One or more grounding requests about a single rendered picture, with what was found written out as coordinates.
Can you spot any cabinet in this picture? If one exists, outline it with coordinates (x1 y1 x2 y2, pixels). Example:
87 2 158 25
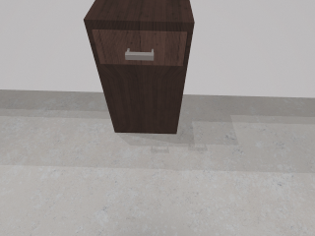
84 0 195 135

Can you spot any drawer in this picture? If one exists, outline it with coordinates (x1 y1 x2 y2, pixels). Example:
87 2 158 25
92 29 188 66

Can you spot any handle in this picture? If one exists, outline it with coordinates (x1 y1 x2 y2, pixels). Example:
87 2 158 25
125 48 155 61

